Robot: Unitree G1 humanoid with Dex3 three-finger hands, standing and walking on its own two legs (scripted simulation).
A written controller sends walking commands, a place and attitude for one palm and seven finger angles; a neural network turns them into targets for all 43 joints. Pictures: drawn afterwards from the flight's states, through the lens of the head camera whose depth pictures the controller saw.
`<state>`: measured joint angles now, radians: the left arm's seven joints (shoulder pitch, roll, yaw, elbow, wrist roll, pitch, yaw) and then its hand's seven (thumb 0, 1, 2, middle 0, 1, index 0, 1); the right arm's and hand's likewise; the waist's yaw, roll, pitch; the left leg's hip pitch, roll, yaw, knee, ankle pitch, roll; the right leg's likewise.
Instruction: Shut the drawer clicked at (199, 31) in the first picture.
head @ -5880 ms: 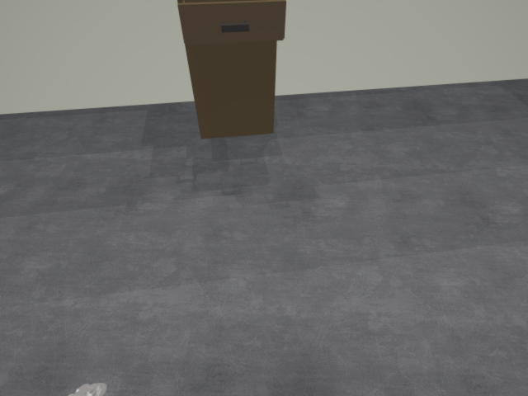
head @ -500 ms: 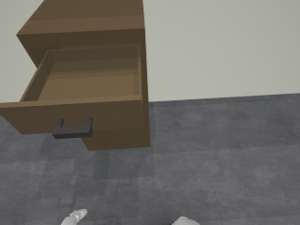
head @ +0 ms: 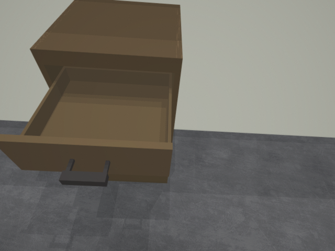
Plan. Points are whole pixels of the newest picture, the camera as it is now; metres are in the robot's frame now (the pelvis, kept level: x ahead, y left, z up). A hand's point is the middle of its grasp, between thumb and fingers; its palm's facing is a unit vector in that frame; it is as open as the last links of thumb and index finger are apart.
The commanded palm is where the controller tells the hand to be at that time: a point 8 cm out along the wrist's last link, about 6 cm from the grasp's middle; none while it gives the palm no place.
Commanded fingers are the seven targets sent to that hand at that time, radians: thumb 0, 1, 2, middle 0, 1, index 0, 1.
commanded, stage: come to a stop and stand still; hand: left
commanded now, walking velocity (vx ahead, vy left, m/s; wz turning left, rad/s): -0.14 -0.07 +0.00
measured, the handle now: (87, 170) +0.28 +0.23 +0.01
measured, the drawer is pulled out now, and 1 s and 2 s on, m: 0.30 0.30 0.30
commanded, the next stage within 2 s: look again from close up in 0.72 s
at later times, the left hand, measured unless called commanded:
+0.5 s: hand out of the picture -0.01 +0.12 -0.17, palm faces +0.05 -0.97 -0.22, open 7.3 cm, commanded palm none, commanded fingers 0.00 0.90 0.90 -0.20 -0.30 -0.20 -0.30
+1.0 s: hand out of the picture -0.05 +0.13 -0.18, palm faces +0.02 -0.98 -0.21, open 7.4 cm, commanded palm none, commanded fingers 0.00 0.90 0.90 -0.20 -0.30 -0.20 -0.30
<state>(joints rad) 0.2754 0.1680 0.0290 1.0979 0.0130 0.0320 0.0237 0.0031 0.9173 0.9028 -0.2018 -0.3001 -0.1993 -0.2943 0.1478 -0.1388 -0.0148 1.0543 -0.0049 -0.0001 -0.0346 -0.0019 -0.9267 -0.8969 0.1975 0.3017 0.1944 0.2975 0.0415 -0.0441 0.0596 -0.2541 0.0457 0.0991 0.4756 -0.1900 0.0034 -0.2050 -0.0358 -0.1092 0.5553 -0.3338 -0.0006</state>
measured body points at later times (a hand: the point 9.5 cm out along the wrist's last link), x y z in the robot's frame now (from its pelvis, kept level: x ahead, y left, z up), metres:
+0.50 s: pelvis -0.04 -0.06 +0.00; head -0.02 -0.07 +0.45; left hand -0.01 +0.17 -0.15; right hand -0.02 -0.29 -0.16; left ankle -0.06 +0.09 -0.74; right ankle -0.04 -0.13 -0.74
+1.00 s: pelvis -0.05 -0.04 -0.01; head -0.05 -0.05 +0.44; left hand -0.05 +0.19 -0.16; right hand -0.08 -0.27 -0.16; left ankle -0.06 +0.09 -0.74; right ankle -0.04 -0.13 -0.74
